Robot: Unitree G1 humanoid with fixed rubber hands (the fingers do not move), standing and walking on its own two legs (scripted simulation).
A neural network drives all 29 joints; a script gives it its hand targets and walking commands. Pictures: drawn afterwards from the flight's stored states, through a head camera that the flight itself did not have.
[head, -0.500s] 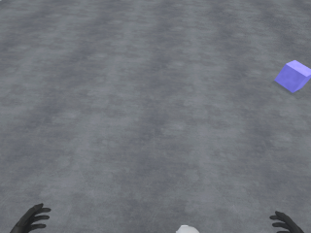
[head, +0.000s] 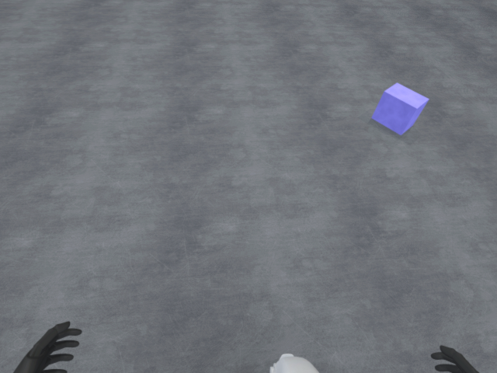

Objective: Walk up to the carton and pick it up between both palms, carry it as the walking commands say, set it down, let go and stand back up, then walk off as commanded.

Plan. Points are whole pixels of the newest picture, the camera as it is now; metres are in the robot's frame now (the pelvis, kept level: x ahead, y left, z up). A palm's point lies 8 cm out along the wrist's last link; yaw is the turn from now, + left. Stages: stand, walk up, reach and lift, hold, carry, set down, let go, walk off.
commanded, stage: walk up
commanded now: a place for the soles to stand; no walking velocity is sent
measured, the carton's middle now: (398, 109) +1.68 -1.09 -0.65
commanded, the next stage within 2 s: none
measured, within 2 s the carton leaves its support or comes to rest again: neither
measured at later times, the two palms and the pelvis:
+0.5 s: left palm (130, 229) +0.39 +0.23 -0.07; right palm (479, 302) +0.23 -0.43 -0.05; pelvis +0.21 -0.06 +0.00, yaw -9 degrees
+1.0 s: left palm (194, 159) +0.61 +0.12 -0.08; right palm (478, 229) +0.39 -0.52 -0.06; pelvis +0.41 -0.17 +0.00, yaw -15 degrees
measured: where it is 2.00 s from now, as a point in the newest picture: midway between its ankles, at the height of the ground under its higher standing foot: (320, 245)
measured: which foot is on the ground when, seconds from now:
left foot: down 0.00-0.10, up 0.12-0.32, down 0.34-0.68, up 0.70-0.88, down 0.90-1.00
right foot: up 0.00-0.04, down 0.06-0.34, up 0.36-0.62, down 0.64-0.90, up 0.92-1.00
